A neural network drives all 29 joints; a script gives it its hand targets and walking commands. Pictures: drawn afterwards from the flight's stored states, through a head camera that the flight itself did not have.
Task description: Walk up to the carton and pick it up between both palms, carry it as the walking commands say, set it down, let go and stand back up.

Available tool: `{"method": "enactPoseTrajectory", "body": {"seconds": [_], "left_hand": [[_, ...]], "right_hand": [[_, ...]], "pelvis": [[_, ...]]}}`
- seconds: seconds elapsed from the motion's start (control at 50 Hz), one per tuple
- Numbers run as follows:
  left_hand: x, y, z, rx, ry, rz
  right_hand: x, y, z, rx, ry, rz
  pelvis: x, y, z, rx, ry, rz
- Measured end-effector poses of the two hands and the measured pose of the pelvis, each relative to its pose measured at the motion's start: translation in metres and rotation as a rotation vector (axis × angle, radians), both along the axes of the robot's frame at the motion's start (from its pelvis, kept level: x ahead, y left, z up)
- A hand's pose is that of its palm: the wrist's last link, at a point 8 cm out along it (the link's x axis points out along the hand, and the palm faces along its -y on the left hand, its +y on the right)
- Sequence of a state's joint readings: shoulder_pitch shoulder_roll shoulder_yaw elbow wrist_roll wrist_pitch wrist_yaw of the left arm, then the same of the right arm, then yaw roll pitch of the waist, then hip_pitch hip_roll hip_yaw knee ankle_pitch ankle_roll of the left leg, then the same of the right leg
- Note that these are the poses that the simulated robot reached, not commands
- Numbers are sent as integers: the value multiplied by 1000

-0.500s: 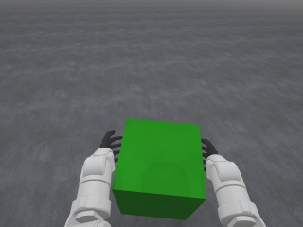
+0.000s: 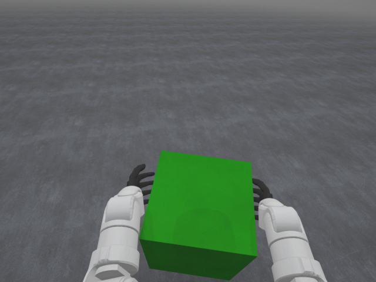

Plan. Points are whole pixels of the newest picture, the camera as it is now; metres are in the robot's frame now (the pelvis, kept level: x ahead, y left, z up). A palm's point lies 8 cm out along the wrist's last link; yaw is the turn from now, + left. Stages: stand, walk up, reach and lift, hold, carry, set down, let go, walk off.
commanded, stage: reach and lift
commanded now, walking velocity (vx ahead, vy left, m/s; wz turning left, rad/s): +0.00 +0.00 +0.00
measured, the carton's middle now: (197, 218) +0.31 +0.00 -0.02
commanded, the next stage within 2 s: hold in 0.12 s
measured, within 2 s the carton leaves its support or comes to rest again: neither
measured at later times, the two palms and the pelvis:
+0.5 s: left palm (134, 199) +0.31 +0.14 +0.05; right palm (264, 210) +0.30 -0.15 +0.04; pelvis +0.01 +0.00 +0.00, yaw +0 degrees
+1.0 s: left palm (133, 201) +0.30 +0.15 +0.05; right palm (264, 208) +0.30 -0.15 +0.05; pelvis +0.01 +0.00 +0.00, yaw +0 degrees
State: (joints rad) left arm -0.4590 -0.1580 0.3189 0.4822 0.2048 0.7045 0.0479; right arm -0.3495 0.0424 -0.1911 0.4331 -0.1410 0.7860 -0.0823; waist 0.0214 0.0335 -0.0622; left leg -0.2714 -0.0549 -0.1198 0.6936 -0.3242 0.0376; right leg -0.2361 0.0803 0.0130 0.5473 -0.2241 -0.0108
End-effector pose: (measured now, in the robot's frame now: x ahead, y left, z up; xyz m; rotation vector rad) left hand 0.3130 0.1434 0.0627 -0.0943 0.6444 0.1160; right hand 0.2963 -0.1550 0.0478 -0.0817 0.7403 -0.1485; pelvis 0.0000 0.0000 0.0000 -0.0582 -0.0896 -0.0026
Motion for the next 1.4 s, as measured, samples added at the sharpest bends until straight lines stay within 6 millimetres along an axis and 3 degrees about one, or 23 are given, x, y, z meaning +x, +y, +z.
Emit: {"method": "enactPoseTrajectory", "body": {"seconds": [0.2, 0.46, 1.06, 1.22, 1.4], "left_hand": [[2, 2, 0, 10, -5, -6], [1, 2, -12, 3, 26, 5], [-8, 3, -13, -4, 14, 19], [24, -10, 11, -12, -21, -2], [78, -46, 29, -111, -31, -20]], "right_hand": [[4, 2, 4, -3, -10, 0], [3, 2, -10, 10, 19, -7], [2, 2, -2, 3, -3, -3], [22, -10, 15, 20, -37, -42], [59, -45, 47, -11, -56, -114]], "pelvis": [[1, 0, 0, 0, 1, 0], [14, -2, 2, 3, 5, 0], [12, -4, 2, 9, -7, 1], [27, -15, 4, 14, 47, -48], [83, -36, 13, 57, 137, -35]]}}
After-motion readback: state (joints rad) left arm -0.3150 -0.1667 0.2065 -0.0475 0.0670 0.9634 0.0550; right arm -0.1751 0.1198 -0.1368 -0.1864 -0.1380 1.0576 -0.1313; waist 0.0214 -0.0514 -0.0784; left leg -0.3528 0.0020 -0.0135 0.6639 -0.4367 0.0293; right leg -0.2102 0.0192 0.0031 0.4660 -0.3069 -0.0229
